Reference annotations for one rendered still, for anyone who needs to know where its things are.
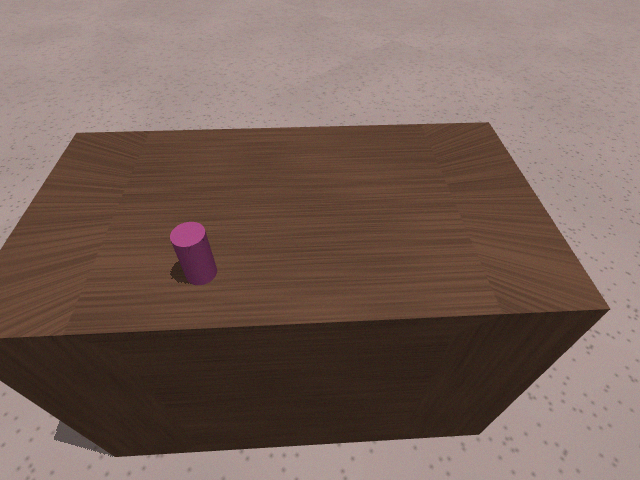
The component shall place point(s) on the can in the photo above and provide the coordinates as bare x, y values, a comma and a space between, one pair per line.
194, 253

